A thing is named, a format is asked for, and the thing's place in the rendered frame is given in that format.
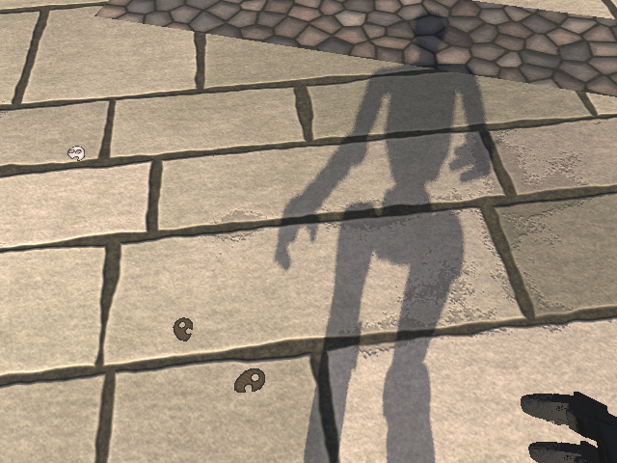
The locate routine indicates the robot right hand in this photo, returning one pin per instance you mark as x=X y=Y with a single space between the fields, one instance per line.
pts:
x=585 y=416

